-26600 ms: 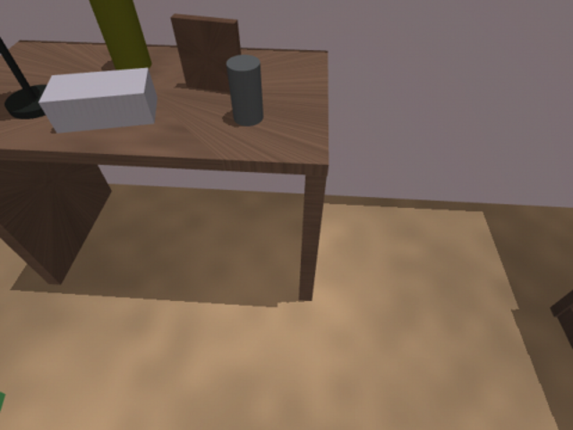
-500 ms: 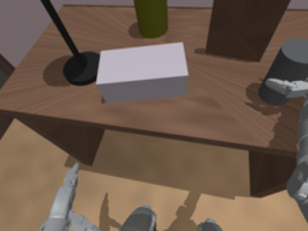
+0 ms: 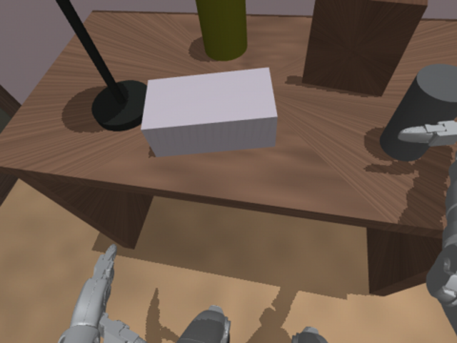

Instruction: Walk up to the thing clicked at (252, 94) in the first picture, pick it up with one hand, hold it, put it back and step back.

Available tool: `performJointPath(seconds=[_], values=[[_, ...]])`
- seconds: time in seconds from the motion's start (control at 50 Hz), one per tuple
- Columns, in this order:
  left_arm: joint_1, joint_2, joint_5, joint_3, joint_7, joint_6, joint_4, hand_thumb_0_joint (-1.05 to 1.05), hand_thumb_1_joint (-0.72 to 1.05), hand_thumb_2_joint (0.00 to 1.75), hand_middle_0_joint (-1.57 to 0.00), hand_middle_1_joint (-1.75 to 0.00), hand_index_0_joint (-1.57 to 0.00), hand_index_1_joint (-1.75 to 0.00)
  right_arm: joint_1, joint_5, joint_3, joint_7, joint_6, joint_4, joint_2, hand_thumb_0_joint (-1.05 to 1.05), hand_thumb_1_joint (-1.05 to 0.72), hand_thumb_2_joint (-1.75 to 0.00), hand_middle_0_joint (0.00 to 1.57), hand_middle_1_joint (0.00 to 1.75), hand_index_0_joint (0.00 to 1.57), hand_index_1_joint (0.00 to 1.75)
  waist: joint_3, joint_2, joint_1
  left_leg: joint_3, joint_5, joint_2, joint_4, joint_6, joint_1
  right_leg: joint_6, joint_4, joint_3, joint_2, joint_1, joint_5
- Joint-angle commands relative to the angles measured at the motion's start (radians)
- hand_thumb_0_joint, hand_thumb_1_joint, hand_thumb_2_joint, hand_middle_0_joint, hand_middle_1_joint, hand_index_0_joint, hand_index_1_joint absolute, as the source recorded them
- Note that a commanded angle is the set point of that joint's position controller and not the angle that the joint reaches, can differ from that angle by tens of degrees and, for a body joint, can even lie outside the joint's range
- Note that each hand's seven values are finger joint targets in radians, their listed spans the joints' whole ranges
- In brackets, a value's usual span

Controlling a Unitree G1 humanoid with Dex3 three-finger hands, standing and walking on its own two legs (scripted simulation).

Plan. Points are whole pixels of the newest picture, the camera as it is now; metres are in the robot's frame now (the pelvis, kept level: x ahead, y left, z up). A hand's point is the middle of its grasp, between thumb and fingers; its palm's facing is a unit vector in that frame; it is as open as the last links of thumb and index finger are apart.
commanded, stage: withdraw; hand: right
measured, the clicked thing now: (421, 117) +0.50 -0.22 +0.08
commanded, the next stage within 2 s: rise in 0.14 s
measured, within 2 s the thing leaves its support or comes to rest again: neither
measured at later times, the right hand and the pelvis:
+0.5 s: hand out of the picture +0.45 -0.36 +0.20, palm faces +0.44 +0.85 -0.27, open 17.4 cm; pelvis +0.02 +0.00 +0.04, yaw -1 degrees
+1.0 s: hand out of the picture +0.27 -0.28 +0.18, palm faces +0.39 +0.84 -0.38, open 17.4 cm; pelvis +0.02 +0.00 +0.05, yaw -2 degrees
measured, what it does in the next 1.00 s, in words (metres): stands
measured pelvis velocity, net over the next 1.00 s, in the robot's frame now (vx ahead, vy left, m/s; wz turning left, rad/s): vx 0.02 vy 0.00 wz -0.03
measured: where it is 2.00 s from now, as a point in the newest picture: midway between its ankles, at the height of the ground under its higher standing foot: outside the picture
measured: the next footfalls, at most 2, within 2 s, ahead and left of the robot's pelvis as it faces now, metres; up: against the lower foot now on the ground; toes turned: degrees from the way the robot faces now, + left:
none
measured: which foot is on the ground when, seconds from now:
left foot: down 0.00-1.00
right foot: down 0.00-1.00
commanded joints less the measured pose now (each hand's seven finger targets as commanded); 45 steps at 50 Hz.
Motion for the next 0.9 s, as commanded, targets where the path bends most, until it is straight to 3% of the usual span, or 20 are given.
performJointPath(seconds=[0.0,0.04,0.08,0.12,0.14,0.2,0.24,0.26,0.3,0.4,0.54,0.58,0.62,0.68,0.7,0.74,0.78,0.8,0.82,0.88], values=[[-0.023,0.158,-0.01,0.072,0.02,-0.042,-0.176,0.0,-0.53,0.04,-0.05,-0.04,-0.05,-0.05,-0.551,0.021,-0.055,0.006,-0.057,-0.388,-0.417,0.0,0.49,-0.03,0.09,0.05,0.08,0.05,-0.596,-0.219,-0.057,0.033,0.419,-0.022,-0.105,0.041,0.349,-0.025,-0.121,-0.034,0.041,0.377,0.491],[0.01,0.148,-0.015,0.074,0.026,-0.032,-0.093,0.0,-0.53,0.04,-0.05,-0.04,-0.05,-0.04,-0.52,0.024,-0.063,0.011,-0.035,-0.355,-0.445,0.0,0.47,-0.02,0.09,0.05,0.08,0.05,-0.532,-0.229,-0.077,0.046,0.401,-0.026,-0.118,0.046,0.344,-0.019,-0.144,-0.03,0.039,0.393,0.502],[0.027,0.11,-0.023,0.035,0.021,-0.025,0.0,0.0,-0.53,0.04,-0.05,-0.04,-0.05,-0.04,-0.401,0.026,-0.001,0.036,0.017,-0.192,-0.329,0.0,0.49,-0.02,0.08,0.04,0.07,0.04,-0.395,-0.2,-0.072,0.044,0.343,-0.027,-0.155,0.046,0.305,-0.025,-0.174,-0.031,0.04,0.359,0.44],[-0.103,0.145,-0.027,0.036,0.029,-0.046,-0.067,0.0,-0.54,0.04,-0.05,-0.04,-0.05,-0.04,-0.517,0.037,-0.013,0.055,0.022,-0.292,-0.381,0.0,0.51,-0.02,0.08,0.05,0.07,0.05,-0.494,-0.17,-0.064,0.041,0.379,-0.023,-0.167,0.041,0.357,-0.026,-0.187,-0.027,0.031,0.395,0.454],[-0.156,0.121,-0.034,0.011,0.032,-0.054,-0.114,0.0,-0.54,0.04,-0.05,-0.04,-0.05,-0.04,-0.584,0.04,-0.019,0.062,0.027,-0.372,-0.425,0.0,0.47,-0.03,0.08,0.04,0.07,0.04,-0.546,-0.192,-0.09,0.044,0.406,-0.021,-0.163,0.042,0.402,-0.023,-0.192,-0.03,0.033,0.425,0.493],[0.012,0.153,-0.046,0.035,0.04,-0.047,0.037,0.0,-0.54,0.04,-0.05,-0.04,-0.05,-0.04,-0.333,0.05,0.031,0.117,0.125,-0.078,-0.331,0.0,0.47,-0.03,0.08,0.04,0.07,0.04,-0.355,-0.089,-0.056,0.053,0.369,-0.026,-0.213,0.037,0.369,-0.03,-0.227,-0.028,0.036,0.387,0.455],[-0.125,0.154,-0.05,0.018,0.049,-0.075,-0.098,0.0,-0.57,0.08,-0.06,-0.05,-0.05,-0.06,-0.502,0.07,0.027,0.137,0.126,-0.265,-0.367,0.0,0.48,-0.06,0.06,0.06,0.07,0.06,-0.451,-0.072,-0.067,0.05,0.393,-0.018,-0.22,0.027,0.425,-0.037,-0.241,-0.032,0.034,0.43,0.45],[-0.1,0.178,-0.051,0.05,0.044,-0.059,-0.086,0.0,-0.54,0.06,-0.06,-0.05,-0.05,-0.05,-0.378,-0.052,0.005,0.078,0.137,-0.134,-0.561,0.0,0.53,-0.04,0.06,0.06,0.07,0.06,-0.413,-0.037,-0.127,0.052,0.375,-0.013,-0.242,0.026,0.442,-0.031,-0.261,-0.052,0.047,0.419,0.439],[0.101,0.19,-0.057,0.095,0.028,-0.033,0.012,0.0,-0.53,0.05,-0.05,-0.04,-0.05,-0.05,-0.395,-0.035,0.065,0.049,0.148,-0.199,-0.444,0.0,0.55,-0.04,0.06,0.06,0.06,0.06,-0.303,-0.068,-0.083,0.055,0.372,-0.013,-0.262,0.03,0.407,-0.033,-0.293,-0.059,0.05,0.43,0.422],[0.036,0.136,-0.068,0.058,-0.013,-0.02,0.05,0.0,-0.52,0.04,-0.05,-0.04,-0.05,-0.04,-0.365,-0.073,0.013,-0.011,0.171,-0.257,-0.569,0.0,0.61,-0.03,0.06,0.06,0.06,0.06,-0.281,-0.092,-0.13,0.05,0.355,-0.008,-0.287,0.034,0.418,-0.034,-0.321,-0.064,0.053,0.445,0.424],[-0.115,0.152,-0.076,0.056,-0.019,-0.033,0.051,0.0,-0.53,0.06,-0.05,-0.05,-0.05,-0.05,-0.245,-0.074,0.022,-0.067,0.171,-0.319,-0.525,0.0,0.56,-0.05,0.06,0.05,0.05,0.05,-0.388,-0.157,-0.163,0.062,0.421,-0.013,-0.297,0.045,0.492,-0.01,-0.327,-0.055,0.042,0.558,0.573],[-0.114,0.171,-0.076,0.077,-0.008,-0.034,0.038,0.0,-0.54,0.06,-0.05,-0.04,-0.05,-0.04,-0.257,-0.066,0.047,-0.073,0.159,-0.464,-0.497,0.0,0.57,-0.05,0.06,0.05,0.05,0.05,-0.447,-0.181,-0.158,0.061,0.449,-0.01,-0.303,0.046,0.511,-0.012,-0.327,-0.058,0.043,0.618,0.611],[-0.07,0.203,-0.076,0.115,0.002,-0.032,0.048,0.0,-0.54,0.06,-0.05,-0.04,-0.05,-0.04,-0.015,-0.056,0.018,-0.082,0.171,-0.42,-0.47,0.0,0.57,-0.05,0.06,0.05,0.05,0.05,-0.387,-0.128,-0.178,0.076,0.473,-0.014,-0.303,0.048,0.538,-0.01,-0.339,-0.056,0.041,0.608,0.645],[0.013,0.167,-0.082,0.104,0.002,-0.015,0.028,0.0,-0.53,0.05,-0.05,-0.05,-0.05,-0.04,0.151,-0.026,0.052,-0.076,0.176,-0.613,-0.362,0.0,0.55,-0.05,0.06,0.05,0.05,0.05,-0.309,-0.107,-0.185,0.089,0.478,-0.017,-0.31,0.05,0.54,-0.007,-0.359,-0.057,0.034,0.612,0.678],[0.027,0.151,-0.089,0.104,0.002,-0.011,0.051,0.0,-0.52,0.05,-0.05,-0.05,-0.06,-0.04,0.195,-0.01,0.086,-0.073,0.179,-0.742,-0.311,0.0,0.54,-0.05,0.06,0.05,0.05,0.05,-0.275,-0.16,-0.195,0.089,0.441,-0.017,-0.324,0.053,0.52,-0.006,-0.374,-0.061,0.035,0.629,0.663],[0.044,0.141,-0.101,0.106,-0.002,0.003,0.077,0.0,-0.52,0.05,-0.06,-0.04,-0.06,-0.04,0.388,0.006,0.022,-0.079,0.194,-0.821,-0.337,0.0,0.54,-0.05,0.06,0.05,0.05,0.05,-0.167,-0.112,-0.215,0.089,0.406,-0.014,-0.345,0.05,0.539,-0.017,-0.399,-0.07,0.044,0.559,0.556],[0.029,0.121,-0.103,0.106,-0.009,0.014,0.101,0.0,-0.52,0.05,-0.06,-0.05,-0.06,-0.04,0.446,0.021,0.036,-0.077,0.195,-1.025,-0.284,0.0,0.53,-0.05,0.06,0.05,0.05,0.05,-0.129,-0.121,-0.213,0.087,0.362,-0.013,-0.359,0.048,0.551,-0.021,-0.43,-0.075,0.047,0.54,0.473],[0.011,0.122,-0.101,0.118,-0.011,0.02,0.1,0.0,-0.52,0.04,-0.05,-0.05,-0.06,-0.04,0.475,0.025,0.006,-0.083,0.189,-1.125,-0.298,0.0,0.54,-0.05,0.06,0.05,0.05,0.05,-0.141,-0.145,-0.22,0.087,0.359,-0.012,-0.361,0.048,0.556,-0.018,-0.432,-0.073,0.045,0.555,0.479],[-0.003,0.091,-0.101,0.086,-0.014,0.02,0.099,0.0,-0.52,0.05,-0.05,-0.05,-0.06,-0.05,0.51,0.032,0.033,-0.084,0.182,-1.221,-0.248,0.0,0.54,-0.05,0.06,0.05,0.05,0.05,-0.119,-0.161,-0.22,0.088,0.343,-0.015,-0.363,0.049,0.553,-0.016,-0.441,-0.074,0.042,0.56,0.467],[-0.053,0.125,-0.094,0.125,0.002,0.024,0.071,0.0,-0.51,0.04,-0.05,-0.05,-0.06,-0.04,0.706,0.041,0.021,-0.104,0.173,-1.363,-0.191,0.0,0.55,-0.05,0.06,0.05,0.05,0.05,-0.113,-0.116,-0.224,0.081,0.348,-0.007,-0.371,0.042,0.59,-0.022,-0.444,-0.072,0.044,0.567,0.449]])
